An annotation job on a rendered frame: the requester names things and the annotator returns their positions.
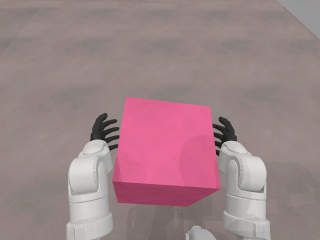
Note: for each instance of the carton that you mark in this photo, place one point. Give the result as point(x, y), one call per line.
point(166, 154)

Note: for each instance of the robot right thigh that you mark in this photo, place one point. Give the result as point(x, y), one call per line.
point(199, 234)

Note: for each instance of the robot right forearm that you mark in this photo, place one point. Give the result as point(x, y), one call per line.
point(246, 188)

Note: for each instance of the left robot hand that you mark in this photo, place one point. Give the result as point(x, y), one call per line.
point(98, 132)

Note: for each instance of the right robot hand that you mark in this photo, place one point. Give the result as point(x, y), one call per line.
point(228, 133)

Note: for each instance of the robot right shin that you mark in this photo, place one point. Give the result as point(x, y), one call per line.
point(194, 227)

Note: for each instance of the robot left forearm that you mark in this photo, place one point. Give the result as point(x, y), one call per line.
point(90, 218)

